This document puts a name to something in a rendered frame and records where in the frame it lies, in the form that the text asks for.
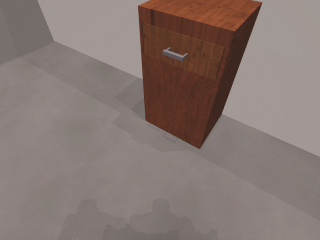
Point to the cabinet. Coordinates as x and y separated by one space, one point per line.
179 101

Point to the handle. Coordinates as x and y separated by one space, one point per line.
173 54

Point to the drawer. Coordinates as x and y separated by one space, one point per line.
203 57

